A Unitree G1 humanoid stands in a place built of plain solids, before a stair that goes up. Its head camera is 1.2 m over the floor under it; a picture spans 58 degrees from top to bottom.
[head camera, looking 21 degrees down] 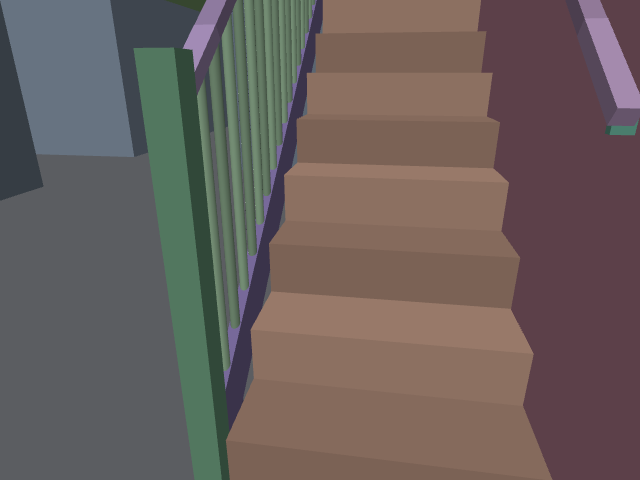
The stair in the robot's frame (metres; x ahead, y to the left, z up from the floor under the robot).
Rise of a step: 0.20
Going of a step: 0.28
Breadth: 0.90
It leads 9 degrees to the right of straight ahead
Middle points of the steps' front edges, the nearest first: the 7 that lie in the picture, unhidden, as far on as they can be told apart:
0.90 -0.17 0.20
1.18 -0.21 0.40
1.45 -0.25 0.60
1.73 -0.29 0.80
2.00 -0.34 1.01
2.27 -0.38 1.21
2.55 -0.42 1.41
